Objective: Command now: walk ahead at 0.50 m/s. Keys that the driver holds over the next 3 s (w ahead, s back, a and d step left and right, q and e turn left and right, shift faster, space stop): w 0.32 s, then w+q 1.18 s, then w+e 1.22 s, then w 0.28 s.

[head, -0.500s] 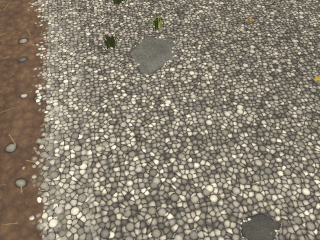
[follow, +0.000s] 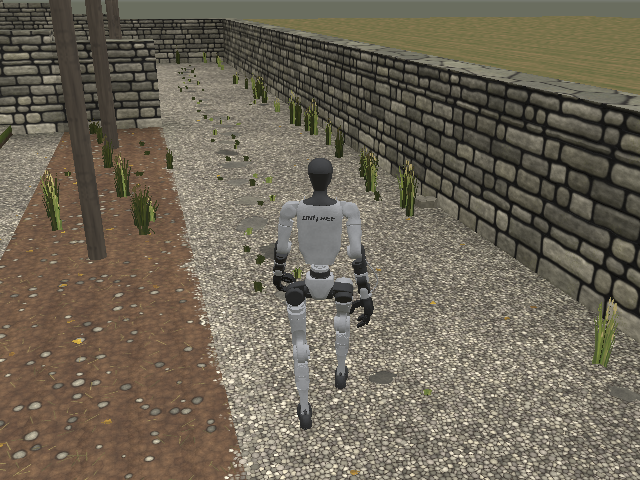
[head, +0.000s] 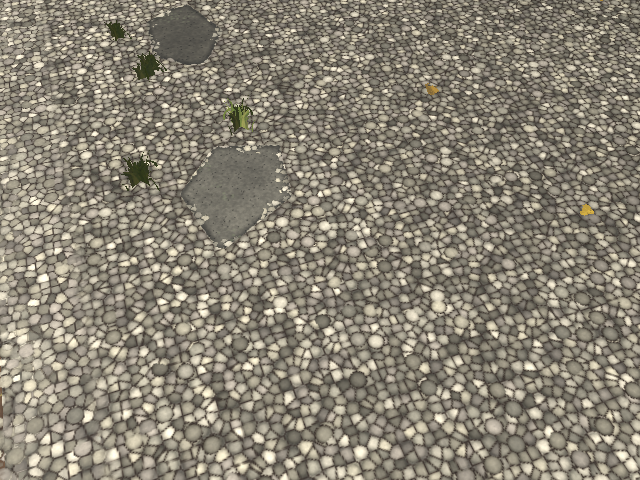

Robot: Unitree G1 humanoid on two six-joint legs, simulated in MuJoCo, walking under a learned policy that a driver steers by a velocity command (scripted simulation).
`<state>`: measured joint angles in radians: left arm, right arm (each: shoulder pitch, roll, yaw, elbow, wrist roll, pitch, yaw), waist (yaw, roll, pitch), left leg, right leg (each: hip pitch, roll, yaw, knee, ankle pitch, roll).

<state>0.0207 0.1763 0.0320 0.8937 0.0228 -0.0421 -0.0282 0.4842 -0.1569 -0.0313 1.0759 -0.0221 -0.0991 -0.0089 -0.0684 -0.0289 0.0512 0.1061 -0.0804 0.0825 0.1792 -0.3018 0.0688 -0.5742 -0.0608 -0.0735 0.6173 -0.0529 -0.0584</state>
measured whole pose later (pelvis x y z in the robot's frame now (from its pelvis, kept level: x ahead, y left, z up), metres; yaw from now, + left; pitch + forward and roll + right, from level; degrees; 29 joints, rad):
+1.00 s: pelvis +0.53 +0.04 +0.01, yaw +19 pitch +1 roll +0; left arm 0.07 0.24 0.05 0.80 0.04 -0.03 -0.02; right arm 0.40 -0.24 -0.07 0.94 0.00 -0.06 0.00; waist -0.06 -0.04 0.04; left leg -0.07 -0.15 -0.10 0.27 -0.22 0.13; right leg -0.68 -0.12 0.04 0.83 -0.09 0.05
